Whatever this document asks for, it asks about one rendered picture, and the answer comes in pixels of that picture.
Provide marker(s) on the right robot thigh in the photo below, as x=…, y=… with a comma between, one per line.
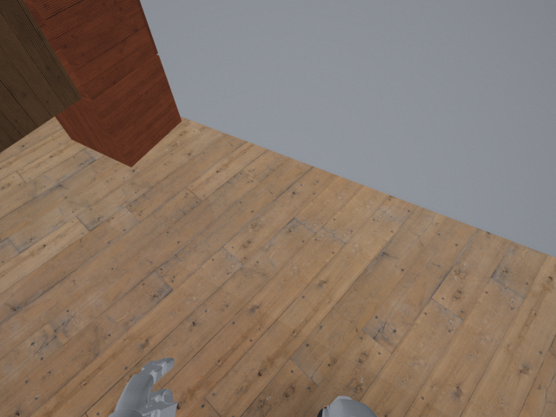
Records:
x=348, y=408

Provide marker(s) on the robot right shin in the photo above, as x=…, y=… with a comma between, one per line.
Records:
x=341, y=397

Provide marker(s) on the cupboard door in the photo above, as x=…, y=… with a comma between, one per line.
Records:
x=34, y=85

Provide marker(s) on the robot left hand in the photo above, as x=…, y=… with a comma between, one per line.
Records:
x=137, y=395

